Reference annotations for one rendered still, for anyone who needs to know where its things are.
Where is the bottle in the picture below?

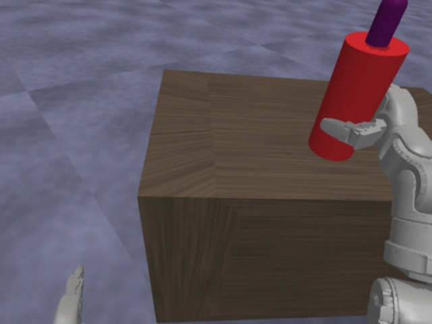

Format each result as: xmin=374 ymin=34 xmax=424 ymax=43
xmin=308 ymin=0 xmax=410 ymax=161

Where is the right robot arm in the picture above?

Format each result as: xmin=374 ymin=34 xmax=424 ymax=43
xmin=367 ymin=125 xmax=432 ymax=324

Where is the right robot hand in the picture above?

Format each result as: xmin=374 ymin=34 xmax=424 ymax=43
xmin=320 ymin=83 xmax=419 ymax=150

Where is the left robot hand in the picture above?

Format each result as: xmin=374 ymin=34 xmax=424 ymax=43
xmin=53 ymin=265 xmax=85 ymax=324

